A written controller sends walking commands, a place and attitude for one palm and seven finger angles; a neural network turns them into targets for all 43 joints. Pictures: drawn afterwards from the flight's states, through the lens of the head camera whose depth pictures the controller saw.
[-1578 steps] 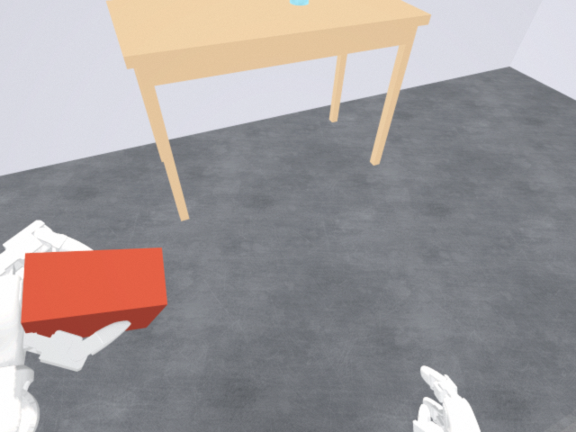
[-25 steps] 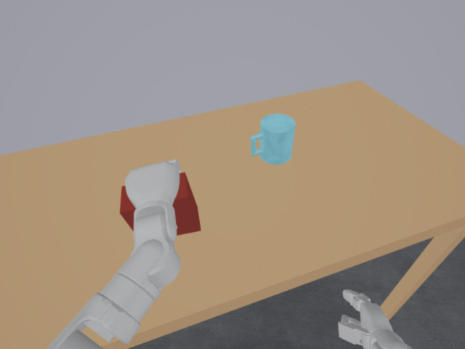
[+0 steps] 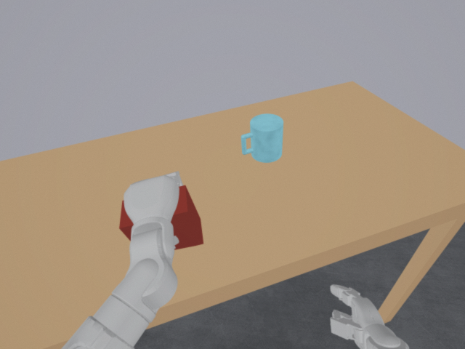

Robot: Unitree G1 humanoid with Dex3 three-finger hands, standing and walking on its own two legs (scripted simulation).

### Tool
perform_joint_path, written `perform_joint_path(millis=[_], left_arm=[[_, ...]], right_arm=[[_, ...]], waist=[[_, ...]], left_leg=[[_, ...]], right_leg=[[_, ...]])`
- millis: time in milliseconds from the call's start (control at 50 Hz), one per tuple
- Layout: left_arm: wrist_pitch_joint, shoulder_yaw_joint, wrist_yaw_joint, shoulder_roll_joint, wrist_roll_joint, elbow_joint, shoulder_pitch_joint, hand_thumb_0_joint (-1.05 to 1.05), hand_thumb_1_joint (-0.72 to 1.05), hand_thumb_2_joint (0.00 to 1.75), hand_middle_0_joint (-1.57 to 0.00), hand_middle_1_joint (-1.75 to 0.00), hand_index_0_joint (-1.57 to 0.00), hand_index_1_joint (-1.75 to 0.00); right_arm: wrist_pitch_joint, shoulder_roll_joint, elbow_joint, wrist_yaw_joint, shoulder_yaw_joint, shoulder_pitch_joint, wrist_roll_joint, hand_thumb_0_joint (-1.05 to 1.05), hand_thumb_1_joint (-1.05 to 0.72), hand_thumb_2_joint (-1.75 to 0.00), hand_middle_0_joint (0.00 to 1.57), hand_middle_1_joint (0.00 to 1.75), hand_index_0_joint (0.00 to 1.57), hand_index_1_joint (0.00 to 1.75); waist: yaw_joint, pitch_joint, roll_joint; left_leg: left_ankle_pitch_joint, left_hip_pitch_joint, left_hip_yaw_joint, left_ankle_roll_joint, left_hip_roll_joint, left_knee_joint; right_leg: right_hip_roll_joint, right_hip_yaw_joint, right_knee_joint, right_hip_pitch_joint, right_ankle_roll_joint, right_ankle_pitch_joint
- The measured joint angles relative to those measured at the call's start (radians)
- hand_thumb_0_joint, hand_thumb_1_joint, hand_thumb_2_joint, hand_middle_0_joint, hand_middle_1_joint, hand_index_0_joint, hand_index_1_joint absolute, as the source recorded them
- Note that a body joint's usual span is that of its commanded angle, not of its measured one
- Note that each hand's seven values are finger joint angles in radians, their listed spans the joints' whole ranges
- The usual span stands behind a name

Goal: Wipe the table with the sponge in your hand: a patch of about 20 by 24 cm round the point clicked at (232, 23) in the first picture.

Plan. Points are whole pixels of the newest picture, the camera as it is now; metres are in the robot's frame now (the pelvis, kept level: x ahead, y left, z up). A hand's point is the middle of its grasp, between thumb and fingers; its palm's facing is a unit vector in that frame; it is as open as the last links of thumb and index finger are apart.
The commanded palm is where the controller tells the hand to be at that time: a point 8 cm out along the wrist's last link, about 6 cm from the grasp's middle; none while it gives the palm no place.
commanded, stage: wipe back along the third lane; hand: left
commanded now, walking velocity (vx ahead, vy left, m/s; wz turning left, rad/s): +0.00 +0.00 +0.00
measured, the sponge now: (167, 228) +0.32 +0.18 +0.06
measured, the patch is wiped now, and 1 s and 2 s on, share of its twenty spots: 1.00 1.00 1.00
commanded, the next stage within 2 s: slide back across to the middle lane in 0.12 s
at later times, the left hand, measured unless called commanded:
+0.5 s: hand (158, 227) +0.28 +0.17 +0.11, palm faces +0.17 -0.25 -0.95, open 9.8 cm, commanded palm +0.23 +0.18 +0.15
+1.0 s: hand (127, 235) +0.26 +0.21 +0.11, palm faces +0.13 -0.24 -0.96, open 9.8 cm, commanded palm +0.22 +0.22 +0.16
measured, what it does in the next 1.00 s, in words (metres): stands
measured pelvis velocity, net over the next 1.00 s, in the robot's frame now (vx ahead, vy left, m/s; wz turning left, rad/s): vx -0.02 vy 0.00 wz -0.03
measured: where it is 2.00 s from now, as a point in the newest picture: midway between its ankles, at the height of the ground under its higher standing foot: outside the picture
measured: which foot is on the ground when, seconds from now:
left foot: down 0.00-1.00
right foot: down 0.00-1.00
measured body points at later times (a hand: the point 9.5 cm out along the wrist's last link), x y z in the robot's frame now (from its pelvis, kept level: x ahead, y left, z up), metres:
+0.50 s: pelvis -0.01 -0.02 +0.00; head -0.05 -0.06 +0.45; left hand +0.26 +0.18 +0.16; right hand +0.24 -0.22 -0.07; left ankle -0.06 +0.12 -0.74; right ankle +0.03 -0.12 -0.74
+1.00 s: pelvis -0.02 +0.00 +0.00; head -0.05 -0.04 +0.45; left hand +0.24 +0.22 +0.16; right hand +0.22 -0.20 -0.08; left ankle -0.06 +0.12 -0.74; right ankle +0.03 -0.12 -0.74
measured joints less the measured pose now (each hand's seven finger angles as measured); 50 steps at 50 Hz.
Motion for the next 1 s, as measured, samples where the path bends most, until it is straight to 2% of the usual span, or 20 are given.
perform_joint_path(millis=[180, 260, 480, 660, 860, 1000], left_arm=[[-0.039, 0.026, 0.005, 0.009, -0.008, -0.130, 0.115, 0.03, -0.44, 1.06, -0.68, -1.39, -0.72, -1.36], [-0.057, 0.037, 0.007, 0.012, -0.016, -0.137, 0.123, 0.03, -0.44, 1.06, -0.68, -1.39, -0.72, -1.36], [-0.098, 0.134, -0.007, 0.045, -0.088, -0.206, 0.177, 0.01, -0.44, 1.06, -0.69, -1.39, -0.72, -1.36], [-0.102, 0.174, -0.038, 0.078, -0.127, -0.285, 0.223, 0.00, -0.45, 1.06, -0.69, -1.39, -0.73, -1.36], [-0.110, 0.206, -0.064, 0.112, -0.137, -0.271, 0.214, -0.02, -0.46, 1.06, -0.71, -1.38, -0.74, -1.35], [-0.118, 0.218, -0.073, 0.118, -0.120, -0.270, 0.230, -0.02, -0.46, 1.06, -0.71, -1.37, -0.75, -1.34]], right_arm=[[-0.005, -0.005, -0.012, 0.006, -0.006, -0.003, -0.001, 0.01, -0.91, -0.90, 0.20, 0.30, 0.21, 0.30], [-0.013, -0.005, -0.014, -0.007, -0.007, -0.011, -0.001, 0.01, -0.91, -0.90, 0.20, 0.30, 0.21, 0.30], [-0.035, -0.004, -0.030, -0.041, -0.010, -0.019, -0.012, 0.01, -0.90, -0.90, 0.20, 0.30, 0.20, 0.30], [-0.042, -0.012, -0.037, -0.066, -0.013, -0.007, -0.019, 0.01, -0.90, -0.90, 0.20, 0.30, 0.20, 0.30], [-0.060, 0.002, -0.025, -0.092, 0.003, 0.006, -0.024, 0.01, -0.90, -0.90, 0.20, 0.30, 0.20, 0.30], [-0.078, 0.005, -0.023, -0.092, 0.007, 0.016, -0.025, 0.01, -0.90, -0.90, 0.20, 0.30, 0.20, 0.30]], waist=[[0.006, 0.004, 0.011], [0.008, 0.012, 0.007], [-0.002, 0.022, -0.010], [-0.001, 0.045, -0.015], [0.006, 0.064, -0.016], [0.008, 0.063, -0.008]], left_leg=[[0.003, 0.013, 0.000, -0.013, 0.014, -0.004], [0.007, 0.014, 0.001, -0.017, 0.017, -0.004], [0.020, 0.038, 0.021, -0.019, 0.026, -0.026], [0.029, 0.058, 0.029, -0.015, 0.022, -0.037], [0.045, 0.063, 0.033, -0.007, 0.010, -0.053], [0.049, 0.064, 0.033, -0.002, 0.004, -0.062]], right_leg=[[0.014, -0.002, 0.003, 0.008, -0.013, 0.000], [0.017, -0.002, 0.005, 0.007, -0.017, 0.003], [0.030, 0.016, -0.013, 0.022, -0.023, 0.021], [0.027, 0.025, -0.033, 0.044, -0.017, 0.038], [0.017, 0.033, -0.052, 0.050, -0.009, 0.055], [0.011, 0.034, -0.059, 0.051, -0.005, 0.058]])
